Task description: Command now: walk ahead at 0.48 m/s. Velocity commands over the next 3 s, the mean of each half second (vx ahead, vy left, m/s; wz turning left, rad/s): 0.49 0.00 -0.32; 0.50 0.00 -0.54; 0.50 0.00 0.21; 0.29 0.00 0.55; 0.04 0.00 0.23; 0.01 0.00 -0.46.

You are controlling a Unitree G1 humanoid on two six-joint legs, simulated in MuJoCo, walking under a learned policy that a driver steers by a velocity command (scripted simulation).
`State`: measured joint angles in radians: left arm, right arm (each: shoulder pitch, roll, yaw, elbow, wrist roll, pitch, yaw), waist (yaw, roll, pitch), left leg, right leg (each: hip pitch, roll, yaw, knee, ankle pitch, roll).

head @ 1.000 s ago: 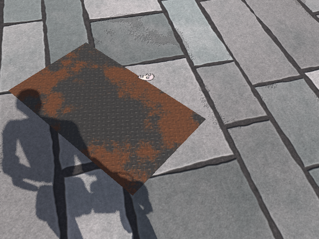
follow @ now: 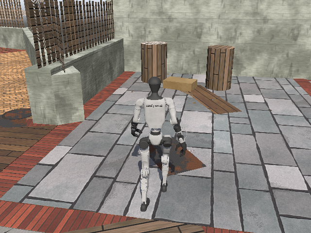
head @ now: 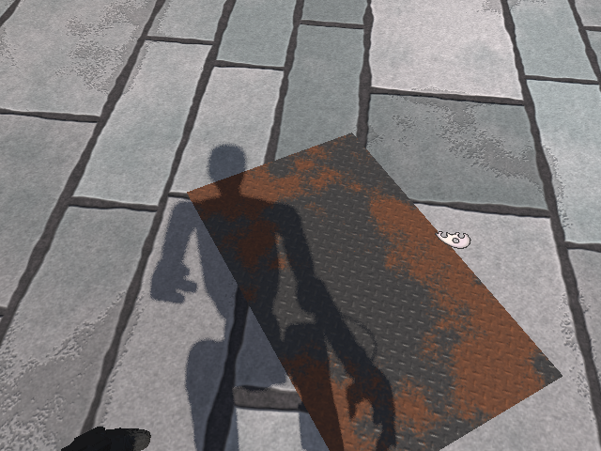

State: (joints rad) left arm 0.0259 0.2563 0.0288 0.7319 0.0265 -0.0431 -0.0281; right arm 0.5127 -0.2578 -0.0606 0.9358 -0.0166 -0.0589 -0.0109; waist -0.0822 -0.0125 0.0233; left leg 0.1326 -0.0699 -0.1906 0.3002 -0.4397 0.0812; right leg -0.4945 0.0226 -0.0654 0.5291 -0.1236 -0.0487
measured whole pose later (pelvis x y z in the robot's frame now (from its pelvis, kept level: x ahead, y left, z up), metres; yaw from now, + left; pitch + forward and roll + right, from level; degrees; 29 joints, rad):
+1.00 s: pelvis +0.52 -0.09 +0.01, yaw -32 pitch +2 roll +1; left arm 0.00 0.25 0.03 0.70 0.05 0.00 -0.08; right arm 0.42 -0.24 -0.04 0.91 -0.02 -0.07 -0.01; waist -0.08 -0.02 0.06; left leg 0.10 0.02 0.27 0.28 -0.39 -0.02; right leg -0.55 -0.02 -0.09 0.63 -0.16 -0.11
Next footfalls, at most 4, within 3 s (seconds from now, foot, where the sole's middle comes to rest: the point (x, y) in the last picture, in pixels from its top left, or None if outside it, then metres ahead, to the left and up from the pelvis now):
0.50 left None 0.47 0.06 -0.76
1.04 right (395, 372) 0.62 -0.26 -0.76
1.58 left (365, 256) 0.95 -0.24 -0.76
2.12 right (421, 213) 1.09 -0.42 -0.76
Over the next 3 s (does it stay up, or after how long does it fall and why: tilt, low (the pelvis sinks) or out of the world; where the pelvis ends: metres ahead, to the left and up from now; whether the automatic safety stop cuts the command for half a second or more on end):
stays up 0.97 -0.36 0.02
